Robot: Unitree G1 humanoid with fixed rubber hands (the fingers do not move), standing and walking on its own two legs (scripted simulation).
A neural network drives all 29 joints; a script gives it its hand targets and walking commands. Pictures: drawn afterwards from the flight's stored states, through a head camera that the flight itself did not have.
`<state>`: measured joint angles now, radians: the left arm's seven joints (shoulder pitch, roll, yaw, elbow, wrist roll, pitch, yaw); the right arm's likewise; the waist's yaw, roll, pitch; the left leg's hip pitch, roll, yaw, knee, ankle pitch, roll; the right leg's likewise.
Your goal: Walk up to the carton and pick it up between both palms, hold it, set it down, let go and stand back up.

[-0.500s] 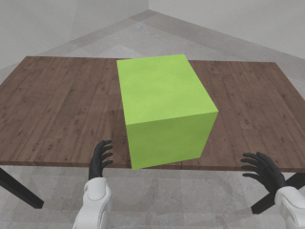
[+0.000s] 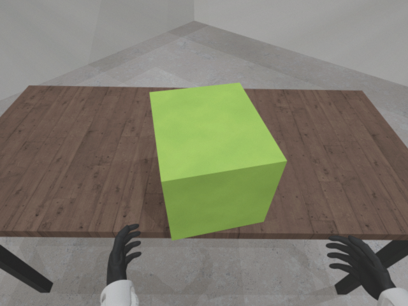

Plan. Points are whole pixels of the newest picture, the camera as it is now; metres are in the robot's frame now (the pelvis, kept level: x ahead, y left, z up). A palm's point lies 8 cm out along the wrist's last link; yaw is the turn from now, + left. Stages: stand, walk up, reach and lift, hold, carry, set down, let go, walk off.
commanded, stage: set down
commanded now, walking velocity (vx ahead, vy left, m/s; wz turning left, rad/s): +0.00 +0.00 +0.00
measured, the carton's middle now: (207, 157) +0.49 +0.06 +0.01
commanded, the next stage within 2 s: let go in 1.48 s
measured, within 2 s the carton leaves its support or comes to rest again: neither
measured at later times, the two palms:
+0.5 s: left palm (113, 279) +0.19 +0.20 -0.01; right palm (375, 287) +0.23 -0.27 -0.01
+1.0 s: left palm (109, 282) +0.19 +0.22 -0.03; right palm (362, 290) +0.23 -0.25 -0.03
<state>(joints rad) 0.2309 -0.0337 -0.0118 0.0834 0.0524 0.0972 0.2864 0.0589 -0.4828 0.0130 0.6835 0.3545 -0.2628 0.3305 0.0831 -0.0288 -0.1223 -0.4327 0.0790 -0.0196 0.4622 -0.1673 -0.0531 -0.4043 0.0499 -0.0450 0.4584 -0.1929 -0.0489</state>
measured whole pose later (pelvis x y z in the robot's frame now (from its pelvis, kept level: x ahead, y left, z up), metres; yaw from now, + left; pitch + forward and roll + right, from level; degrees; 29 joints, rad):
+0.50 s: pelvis +0.00 +0.00 +0.00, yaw +0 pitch +6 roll +0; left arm 0.25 0.01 -0.01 0.08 0.05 0.13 0.25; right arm 0.10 -0.48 0.02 0.66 0.35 -0.22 0.31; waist 0.08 -0.04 -0.09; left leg -0.40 0.07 -0.02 0.46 -0.17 -0.05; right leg -0.37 0.04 -0.04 0.46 -0.20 -0.05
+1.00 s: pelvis +0.02 +0.01 +0.00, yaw +1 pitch +8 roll +0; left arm 0.30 0.07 -0.01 0.10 0.05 0.11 0.17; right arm 0.15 -0.41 0.02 0.66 0.35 -0.24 0.25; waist 0.08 -0.06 -0.07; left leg -0.40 0.06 -0.02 0.46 -0.19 -0.05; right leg -0.37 0.03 -0.04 0.46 -0.22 -0.05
